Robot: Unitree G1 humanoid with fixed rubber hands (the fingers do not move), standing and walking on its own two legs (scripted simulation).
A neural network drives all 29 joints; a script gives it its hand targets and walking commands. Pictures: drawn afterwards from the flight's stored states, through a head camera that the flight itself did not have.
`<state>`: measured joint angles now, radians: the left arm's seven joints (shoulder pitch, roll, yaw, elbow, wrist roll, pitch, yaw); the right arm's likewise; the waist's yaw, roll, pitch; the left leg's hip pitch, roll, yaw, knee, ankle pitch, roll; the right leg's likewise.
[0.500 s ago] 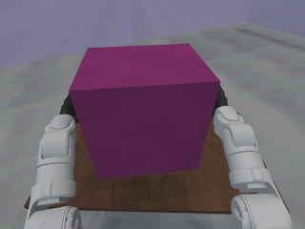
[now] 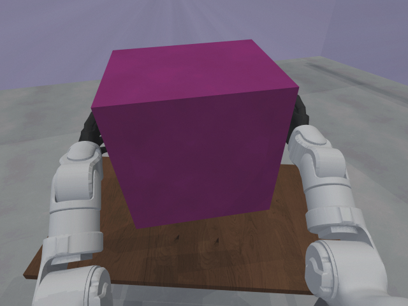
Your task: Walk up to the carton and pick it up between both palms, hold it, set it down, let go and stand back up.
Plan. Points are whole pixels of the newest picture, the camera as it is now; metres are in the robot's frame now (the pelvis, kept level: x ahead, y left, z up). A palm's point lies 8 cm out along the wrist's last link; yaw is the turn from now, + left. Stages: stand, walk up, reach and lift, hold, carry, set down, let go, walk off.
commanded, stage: hold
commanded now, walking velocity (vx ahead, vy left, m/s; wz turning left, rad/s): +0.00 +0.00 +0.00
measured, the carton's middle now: (194, 133) +0.42 +0.01 +0.20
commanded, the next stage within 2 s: none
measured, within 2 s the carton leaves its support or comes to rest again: neither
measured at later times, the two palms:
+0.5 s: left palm (81, 163) +0.34 +0.22 +0.19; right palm (284, 135) +0.35 -0.15 +0.24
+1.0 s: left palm (102, 157) +0.36 +0.19 +0.19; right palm (291, 152) +0.38 -0.19 +0.18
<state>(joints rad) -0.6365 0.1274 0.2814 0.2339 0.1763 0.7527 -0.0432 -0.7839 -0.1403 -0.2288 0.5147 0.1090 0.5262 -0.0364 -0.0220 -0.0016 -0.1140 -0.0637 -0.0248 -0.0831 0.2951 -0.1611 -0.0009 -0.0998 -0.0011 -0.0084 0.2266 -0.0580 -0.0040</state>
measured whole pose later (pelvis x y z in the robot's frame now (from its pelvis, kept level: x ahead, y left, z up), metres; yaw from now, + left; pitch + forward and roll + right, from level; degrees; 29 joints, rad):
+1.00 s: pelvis +0.01 -0.01 +0.00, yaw +0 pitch -3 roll +0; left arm -0.56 0.12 0.28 0.27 0.18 0.68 -0.06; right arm -0.64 -0.15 -0.10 0.41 0.11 0.50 -0.10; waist -0.02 0.06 -0.07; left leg -0.06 -0.02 -0.08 0.30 -0.17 0.00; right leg -0.10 0.01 -0.01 0.23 -0.07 0.00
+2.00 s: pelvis +0.00 +0.00 +0.00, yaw +0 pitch -4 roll -1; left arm -0.53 0.12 0.28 0.14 0.17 0.72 -0.03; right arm -0.62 -0.12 -0.09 0.31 0.14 0.52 -0.14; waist -0.02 -0.08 -0.12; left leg -0.06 -0.03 -0.08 0.30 -0.17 0.00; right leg -0.09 0.00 -0.01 0.23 -0.06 0.00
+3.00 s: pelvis +0.00 +0.00 +0.00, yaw +0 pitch -5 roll +0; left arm -0.65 0.12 0.28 0.23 0.19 0.76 -0.08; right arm -0.78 -0.14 -0.24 0.52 0.09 0.51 -0.06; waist -0.02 0.01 -0.10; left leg -0.05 -0.03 -0.08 0.30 -0.16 0.00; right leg -0.08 0.00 -0.01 0.23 -0.06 0.00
